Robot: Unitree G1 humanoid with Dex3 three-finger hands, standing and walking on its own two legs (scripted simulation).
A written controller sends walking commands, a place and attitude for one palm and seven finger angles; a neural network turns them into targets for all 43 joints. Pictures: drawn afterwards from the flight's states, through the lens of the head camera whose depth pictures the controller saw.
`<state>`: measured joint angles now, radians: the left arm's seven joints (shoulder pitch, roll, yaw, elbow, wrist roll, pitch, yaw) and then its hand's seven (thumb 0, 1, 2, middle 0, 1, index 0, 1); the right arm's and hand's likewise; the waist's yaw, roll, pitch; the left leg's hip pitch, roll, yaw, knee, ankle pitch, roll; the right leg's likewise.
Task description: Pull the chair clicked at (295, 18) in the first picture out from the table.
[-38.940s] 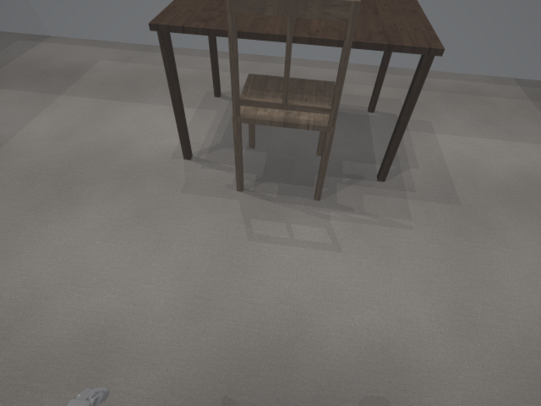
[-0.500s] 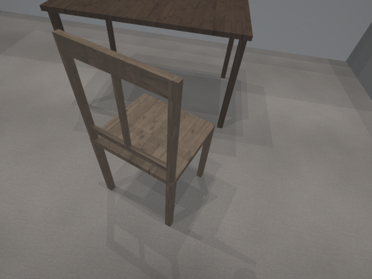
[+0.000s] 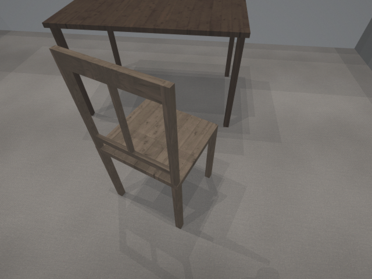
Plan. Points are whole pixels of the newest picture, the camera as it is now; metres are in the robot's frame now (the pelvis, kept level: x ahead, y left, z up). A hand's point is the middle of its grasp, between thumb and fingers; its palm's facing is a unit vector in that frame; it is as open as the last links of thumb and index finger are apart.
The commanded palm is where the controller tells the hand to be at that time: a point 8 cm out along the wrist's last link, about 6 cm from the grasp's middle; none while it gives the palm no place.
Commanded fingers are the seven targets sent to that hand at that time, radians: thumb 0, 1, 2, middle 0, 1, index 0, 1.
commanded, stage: let the arm hang, fingers relaxed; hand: left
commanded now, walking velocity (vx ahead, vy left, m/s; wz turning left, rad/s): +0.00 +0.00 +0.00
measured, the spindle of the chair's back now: (122, 122) +0.62 +0.26 -0.07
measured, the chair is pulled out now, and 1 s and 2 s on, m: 0.56 0.56 0.56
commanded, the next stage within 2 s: look to check the result in 0.30 s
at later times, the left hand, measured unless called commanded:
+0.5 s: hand out of the picture +0.00 +0.14 -0.17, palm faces +0.02 -0.98 -0.18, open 7.3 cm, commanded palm none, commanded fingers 0.00 0.90 0.90 -0.20 -0.30 -0.20 -0.30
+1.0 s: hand out of the picture +0.00 +0.13 -0.17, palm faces +0.02 -0.98 -0.17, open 7.3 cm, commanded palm none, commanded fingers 0.00 0.90 0.90 -0.20 -0.30 -0.20 -0.30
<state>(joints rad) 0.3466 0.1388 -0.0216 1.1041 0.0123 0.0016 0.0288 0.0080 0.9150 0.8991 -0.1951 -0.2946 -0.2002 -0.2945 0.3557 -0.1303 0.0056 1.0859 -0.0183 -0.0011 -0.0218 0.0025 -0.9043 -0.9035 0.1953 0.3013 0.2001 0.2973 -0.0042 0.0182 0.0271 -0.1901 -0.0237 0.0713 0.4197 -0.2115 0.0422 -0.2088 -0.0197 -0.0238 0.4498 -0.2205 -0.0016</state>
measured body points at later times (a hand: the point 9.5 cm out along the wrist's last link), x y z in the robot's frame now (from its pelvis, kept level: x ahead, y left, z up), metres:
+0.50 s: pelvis +0.01 -0.02 +0.00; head +0.03 -0.03 +0.45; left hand +0.00 +0.19 -0.16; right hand -0.02 -0.22 -0.16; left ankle +0.01 +0.09 -0.74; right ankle +0.01 -0.12 -0.74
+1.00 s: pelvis +0.02 -0.03 +0.00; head +0.03 -0.03 +0.45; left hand +0.01 +0.18 -0.16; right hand -0.01 -0.23 -0.16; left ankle +0.01 +0.09 -0.74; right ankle +0.01 -0.12 -0.74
